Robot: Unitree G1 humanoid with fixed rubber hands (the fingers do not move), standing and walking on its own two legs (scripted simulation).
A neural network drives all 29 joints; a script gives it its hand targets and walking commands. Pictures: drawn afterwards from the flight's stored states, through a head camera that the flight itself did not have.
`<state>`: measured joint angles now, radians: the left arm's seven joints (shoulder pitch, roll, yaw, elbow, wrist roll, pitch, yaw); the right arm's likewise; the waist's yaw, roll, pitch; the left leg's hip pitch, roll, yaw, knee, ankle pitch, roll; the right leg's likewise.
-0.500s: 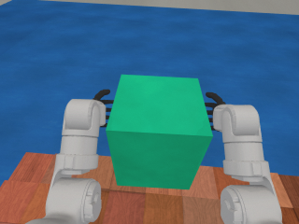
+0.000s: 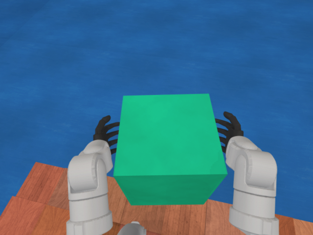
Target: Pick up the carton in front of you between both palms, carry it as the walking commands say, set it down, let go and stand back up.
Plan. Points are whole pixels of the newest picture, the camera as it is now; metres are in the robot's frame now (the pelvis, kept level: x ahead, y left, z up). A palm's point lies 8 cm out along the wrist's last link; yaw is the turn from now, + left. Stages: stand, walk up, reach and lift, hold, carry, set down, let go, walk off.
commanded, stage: carry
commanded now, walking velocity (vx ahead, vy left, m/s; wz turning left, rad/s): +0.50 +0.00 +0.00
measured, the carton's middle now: (166, 154) +0.34 +0.02 -0.02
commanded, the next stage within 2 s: none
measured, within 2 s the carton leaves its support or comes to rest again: neither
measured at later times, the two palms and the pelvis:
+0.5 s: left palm (119, 39) +0.65 +0.18 +0.11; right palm (219, 45) +0.62 -0.12 +0.11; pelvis +0.32 +0.06 +0.00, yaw -3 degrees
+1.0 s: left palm out of the picture +1.01 +0.14 +0.06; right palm out of the picture +1.02 -0.16 +0.06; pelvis +0.62 -0.01 -0.06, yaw -2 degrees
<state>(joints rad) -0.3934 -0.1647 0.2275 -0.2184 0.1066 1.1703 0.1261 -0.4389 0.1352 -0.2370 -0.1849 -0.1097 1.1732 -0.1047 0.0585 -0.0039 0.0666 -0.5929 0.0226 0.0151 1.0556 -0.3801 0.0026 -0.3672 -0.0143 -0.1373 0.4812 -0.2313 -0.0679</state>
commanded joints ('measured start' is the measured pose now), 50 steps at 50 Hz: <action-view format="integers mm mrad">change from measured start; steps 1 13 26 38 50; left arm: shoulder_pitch -547 -472 -855 -1101 -1224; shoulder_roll -967 -716 -795 -828 -890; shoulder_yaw -842 -817 -679 -503 -552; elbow -203 -49 177 406 -3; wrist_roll -455 -419 -409 -431 -523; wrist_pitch -3 81 17 51 94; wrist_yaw -268 -279 -203 -183 -182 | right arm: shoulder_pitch -381 -335 -866 -1063 -1108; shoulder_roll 978 677 855 896 900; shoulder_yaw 773 751 728 542 545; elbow -134 -30 155 368 51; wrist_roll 315 327 527 499 442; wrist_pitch -18 70 6 18 90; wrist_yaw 195 232 241 194 110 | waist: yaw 19 -99 -99 -128 5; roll -101 329 56 133 -102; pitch -602 -525 -414 -395 -657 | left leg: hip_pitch -144 836 603 754 -212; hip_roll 18 333 227 124 24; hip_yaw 11 -506 -151 0 -26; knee -170 -689 -806 -478 201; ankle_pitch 51 167 276 718 -8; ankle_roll -7 190 228 141 33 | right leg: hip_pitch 645 -241 -397 -201 591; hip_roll -261 71 -90 17 -241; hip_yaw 306 47 130 19 399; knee -64 701 374 -25 -8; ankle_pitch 605 -251 149 330 465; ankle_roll -134 81 63 -24 -167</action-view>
